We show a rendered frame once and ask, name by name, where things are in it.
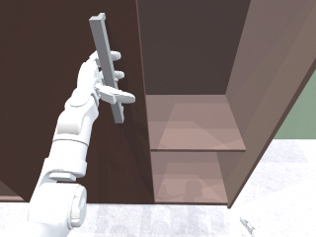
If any wardrobe door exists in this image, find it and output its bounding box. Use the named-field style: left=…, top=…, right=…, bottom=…
left=0, top=0, right=155, bottom=204
left=0, top=181, right=18, bottom=197

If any left robot hand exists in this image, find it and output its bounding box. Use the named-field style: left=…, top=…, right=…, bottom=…
left=77, top=50, right=135, bottom=105

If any handle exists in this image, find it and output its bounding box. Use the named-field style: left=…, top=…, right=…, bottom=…
left=89, top=13, right=124, bottom=123

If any right robot hand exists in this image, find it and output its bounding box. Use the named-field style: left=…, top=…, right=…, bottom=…
left=240, top=215, right=268, bottom=237

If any left robot forearm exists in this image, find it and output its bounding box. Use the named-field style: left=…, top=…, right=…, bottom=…
left=27, top=86, right=99, bottom=221

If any left robot upper arm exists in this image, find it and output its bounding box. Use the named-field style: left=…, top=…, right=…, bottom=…
left=0, top=183, right=87, bottom=237

